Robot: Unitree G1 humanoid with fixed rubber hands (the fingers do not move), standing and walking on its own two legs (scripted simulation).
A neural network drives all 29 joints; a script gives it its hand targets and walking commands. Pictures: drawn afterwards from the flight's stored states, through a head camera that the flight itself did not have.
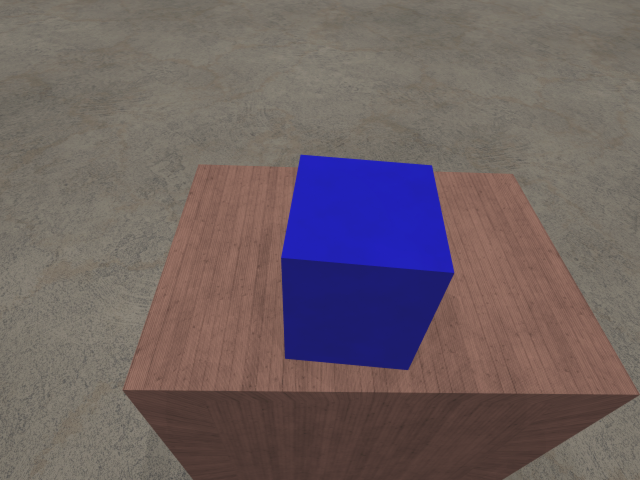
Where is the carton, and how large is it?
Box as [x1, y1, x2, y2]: [281, 155, 453, 369]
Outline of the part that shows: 300,155 281,256 285,358 407,369 453,274 450,254 431,165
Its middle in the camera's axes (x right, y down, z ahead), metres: +0.06 +0.03 +0.61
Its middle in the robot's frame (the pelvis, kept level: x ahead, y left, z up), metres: +0.46 -0.06 +0.00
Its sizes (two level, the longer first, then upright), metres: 0.210 0.200 0.250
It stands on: a pedestal, 0.65 m high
